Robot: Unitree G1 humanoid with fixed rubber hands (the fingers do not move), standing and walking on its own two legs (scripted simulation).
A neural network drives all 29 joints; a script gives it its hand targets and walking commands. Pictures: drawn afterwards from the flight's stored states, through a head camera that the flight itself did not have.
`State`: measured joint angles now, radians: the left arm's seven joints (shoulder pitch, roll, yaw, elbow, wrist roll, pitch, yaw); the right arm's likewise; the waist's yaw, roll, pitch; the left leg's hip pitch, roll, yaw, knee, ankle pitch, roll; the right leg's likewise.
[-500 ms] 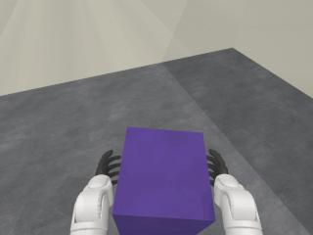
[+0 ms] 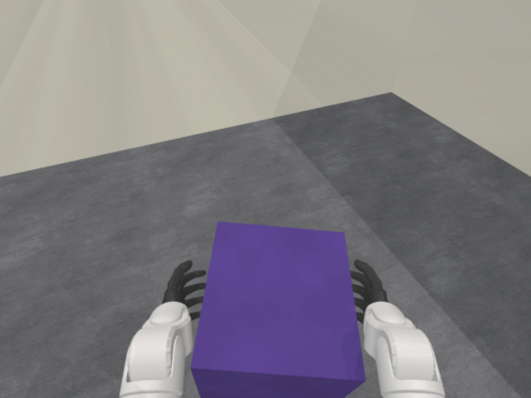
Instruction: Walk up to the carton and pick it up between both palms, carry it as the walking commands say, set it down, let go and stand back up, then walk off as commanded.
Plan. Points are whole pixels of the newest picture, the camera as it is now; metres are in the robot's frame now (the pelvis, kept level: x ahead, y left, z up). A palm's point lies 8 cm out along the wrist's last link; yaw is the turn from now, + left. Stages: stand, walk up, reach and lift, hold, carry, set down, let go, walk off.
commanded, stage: carry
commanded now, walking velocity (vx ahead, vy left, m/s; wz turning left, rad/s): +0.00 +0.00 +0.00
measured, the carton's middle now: (271, 323) +0.28 +0.00 -0.03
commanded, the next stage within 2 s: hold in 0.64 s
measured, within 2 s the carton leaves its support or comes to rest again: neither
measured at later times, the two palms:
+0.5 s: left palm (179, 315) +0.26 +0.13 +0.04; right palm (382, 311) +0.26 -0.16 +0.04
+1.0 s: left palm (172, 343) +0.23 +0.14 +0.02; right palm (376, 336) +0.23 -0.15 +0.02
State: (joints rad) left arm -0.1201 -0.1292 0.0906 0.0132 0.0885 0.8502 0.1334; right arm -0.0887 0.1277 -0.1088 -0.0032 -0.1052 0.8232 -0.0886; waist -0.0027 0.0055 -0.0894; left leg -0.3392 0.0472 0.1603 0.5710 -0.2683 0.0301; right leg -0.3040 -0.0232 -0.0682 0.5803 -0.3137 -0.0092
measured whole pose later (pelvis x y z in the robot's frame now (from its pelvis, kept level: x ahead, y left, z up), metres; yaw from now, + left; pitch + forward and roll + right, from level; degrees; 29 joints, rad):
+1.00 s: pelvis -0.03 -0.01 +0.00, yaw -3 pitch -7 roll +0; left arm -0.07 -0.13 0.11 0.01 0.11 0.77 0.11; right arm -0.08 0.13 -0.06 0.08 -0.13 0.71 -0.08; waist 0.04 -0.01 0.12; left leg -0.17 -0.01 0.01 0.53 -0.24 0.00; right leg -0.15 0.02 0.00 0.55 -0.28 -0.02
